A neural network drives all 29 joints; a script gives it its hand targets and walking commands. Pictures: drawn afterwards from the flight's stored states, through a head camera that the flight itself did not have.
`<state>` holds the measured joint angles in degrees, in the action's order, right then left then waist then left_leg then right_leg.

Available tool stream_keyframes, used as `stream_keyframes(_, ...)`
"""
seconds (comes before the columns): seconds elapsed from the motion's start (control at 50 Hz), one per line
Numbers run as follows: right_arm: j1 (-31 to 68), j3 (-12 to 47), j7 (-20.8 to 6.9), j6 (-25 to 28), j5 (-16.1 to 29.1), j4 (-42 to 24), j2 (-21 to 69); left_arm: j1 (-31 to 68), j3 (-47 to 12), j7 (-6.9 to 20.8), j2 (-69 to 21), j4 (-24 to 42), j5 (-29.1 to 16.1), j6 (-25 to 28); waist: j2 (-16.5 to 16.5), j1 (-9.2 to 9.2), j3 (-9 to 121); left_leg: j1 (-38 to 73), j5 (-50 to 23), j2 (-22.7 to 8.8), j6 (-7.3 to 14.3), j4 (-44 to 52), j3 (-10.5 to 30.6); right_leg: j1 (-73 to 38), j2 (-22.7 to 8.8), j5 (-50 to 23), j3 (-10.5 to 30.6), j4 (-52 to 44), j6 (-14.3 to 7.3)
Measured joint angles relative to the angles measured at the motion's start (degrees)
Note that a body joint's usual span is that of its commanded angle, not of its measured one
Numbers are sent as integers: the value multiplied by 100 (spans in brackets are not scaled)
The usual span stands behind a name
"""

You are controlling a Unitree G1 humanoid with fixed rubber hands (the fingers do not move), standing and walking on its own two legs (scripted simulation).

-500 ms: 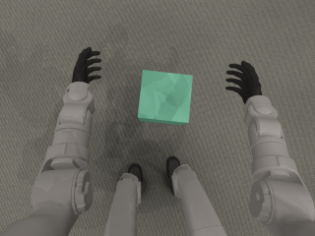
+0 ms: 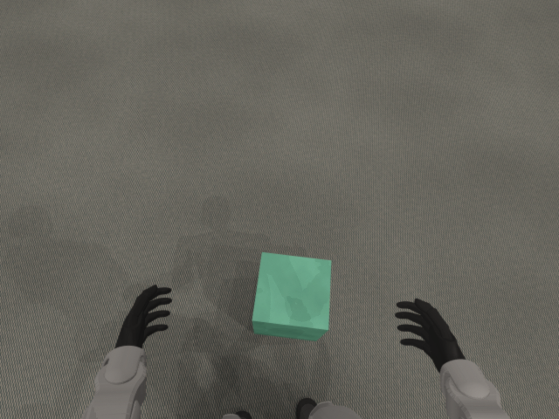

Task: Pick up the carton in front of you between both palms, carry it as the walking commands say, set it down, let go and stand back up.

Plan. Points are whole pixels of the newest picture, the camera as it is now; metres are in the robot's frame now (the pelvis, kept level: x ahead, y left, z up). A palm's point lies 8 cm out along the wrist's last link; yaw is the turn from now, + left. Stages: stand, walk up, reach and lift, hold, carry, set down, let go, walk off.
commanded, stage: let go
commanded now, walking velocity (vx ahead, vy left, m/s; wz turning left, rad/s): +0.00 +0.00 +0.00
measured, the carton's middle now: (290, 299) +0.41 -0.07 -0.64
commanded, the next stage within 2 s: stand in 0.66 s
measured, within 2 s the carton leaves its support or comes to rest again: neither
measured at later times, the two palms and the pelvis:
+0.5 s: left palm (95, 401) +0.17 +0.24 -0.05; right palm (449, 362) +0.18 -0.23 -0.05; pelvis +0.01 +0.01 +0.01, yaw +0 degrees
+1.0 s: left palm out of the picture +0.13 +0.29 -0.07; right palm (490, 385) +0.15 -0.29 -0.08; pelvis +0.01 -0.01 +0.01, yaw +0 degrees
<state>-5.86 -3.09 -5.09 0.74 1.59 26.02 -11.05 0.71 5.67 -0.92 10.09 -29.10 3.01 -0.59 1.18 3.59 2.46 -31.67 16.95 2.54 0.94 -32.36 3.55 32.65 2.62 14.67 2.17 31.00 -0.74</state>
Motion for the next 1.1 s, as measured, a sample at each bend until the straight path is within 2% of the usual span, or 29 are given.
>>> stream_keyframes(0.16, -787, 121, 37, -186, -30, -132, -101, -1050, -164, 230, 115, 233, -131, -87, -65, -208, -269, 1492, -16, -13, 67, 554, -76, -1479, -12, -49, 109, -574, 39)
stream_keyframes(0.3, -772, 78, 63, -501, -122, -206, -177, -1388, -341, 373, 196, 428, -276, -354, -182, -354, -462, 2203, 60, 30, 113, 619, -88, -2160, -55, 71, 126, -572, 66)
stream_keyframes(0.42, -656, 15, 140, -698, -277, -243, -93, -1441, -388, 469, 177, 523, -277, -546, -197, -389, -601, 2533, 52, 45, 112, 674, -68, -2473, -72, 98, 108, -573, 63)
stream_keyframes(0.56, -581, 73, 311, -1114, -288, -332, -131, -1377, -506, 305, 232, 297, -448, -489, -169, -365, -528, 2570, 79, 9, 73, 599, -76, -2494, -31, 122, 110, -480, 21)
stream_keyframes(0.64, -599, 78, 383, -1291, -317, -404, -142, -1345, -467, 266, 213, 196, -360, -522, -123, -363, -592, 2631, 107, -18, 43, 550, -92, -2525, 1, 161, 121, -383, -10)
stream_keyframes(0.78, -557, -4, 580, -469, -404, 654, -554, -1353, -360, 35, 538, -723, -4, -127, -272, -316, -287, 2165, 210, -49, 6, 274, -14, -2137, 39, 218, 31, -236, -36)
stream_keyframes(0.92, -606, -78, 613, -228, -390, 1297, -842, -1330, -211, -22, 885, -1162, -53, 4, -322, -399, -261, 2153, 200, -36, -16, 335, 7, -2101, 23, 251, 12, -230, -59)
stream_keyframes(1.1, -445, 17, 629, -133, -368, 1658, -873, -1213, -294, -61, 905, -1505, -90, 65, -332, -407, -244, 2316, 140, -23, -15, 527, 32, -2240, 1, 239, -4, -350, -69)
